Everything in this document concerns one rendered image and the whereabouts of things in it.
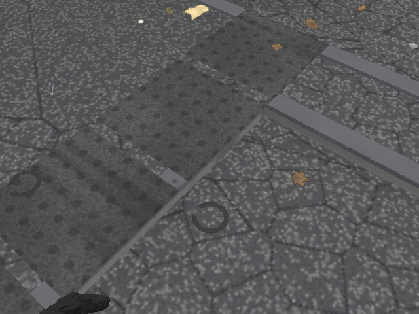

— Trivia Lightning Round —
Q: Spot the robot left hand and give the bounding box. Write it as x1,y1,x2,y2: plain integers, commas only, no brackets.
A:
39,292,110,314

